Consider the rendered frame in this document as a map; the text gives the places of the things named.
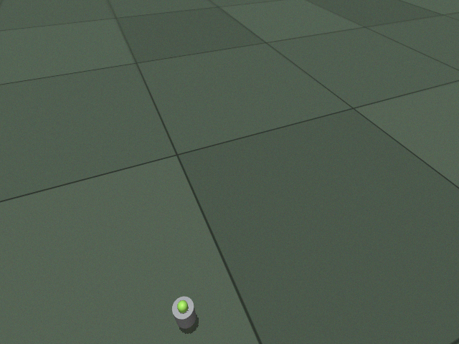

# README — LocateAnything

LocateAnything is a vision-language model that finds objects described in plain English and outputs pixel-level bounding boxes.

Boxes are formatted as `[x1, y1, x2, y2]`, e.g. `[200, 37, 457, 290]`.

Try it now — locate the bottle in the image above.
[172, 297, 196, 329]

